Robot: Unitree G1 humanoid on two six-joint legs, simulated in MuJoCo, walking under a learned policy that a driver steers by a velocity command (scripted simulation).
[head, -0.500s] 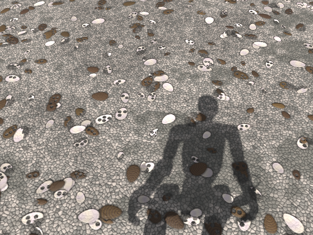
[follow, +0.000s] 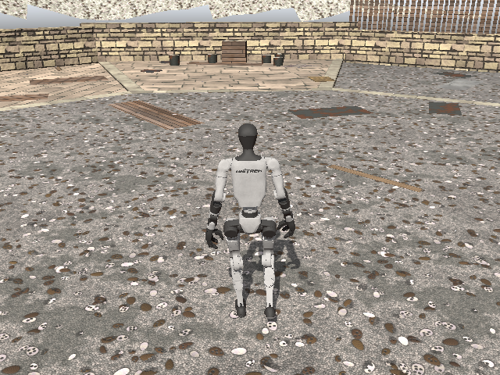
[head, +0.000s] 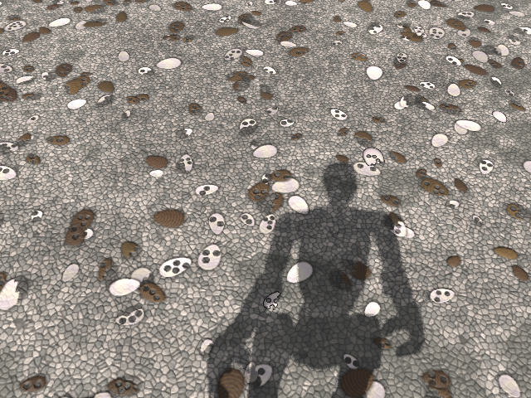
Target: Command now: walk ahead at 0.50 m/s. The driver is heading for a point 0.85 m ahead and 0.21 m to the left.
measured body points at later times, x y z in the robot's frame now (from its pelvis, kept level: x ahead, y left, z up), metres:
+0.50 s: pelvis +0.27 -0.04 -0.01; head +0.30 -0.04 +0.44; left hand +0.43 +0.20 -0.13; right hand +0.21 -0.27 -0.16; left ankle +0.09 +0.06 -0.66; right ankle +0.35 -0.11 -0.74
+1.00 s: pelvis +0.52 +0.02 -0.02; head +0.56 +0.04 +0.43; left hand +0.41 +0.25 -0.17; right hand +0.76 -0.15 -0.13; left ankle +0.60 +0.10 -0.74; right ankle +0.36 -0.11 -0.70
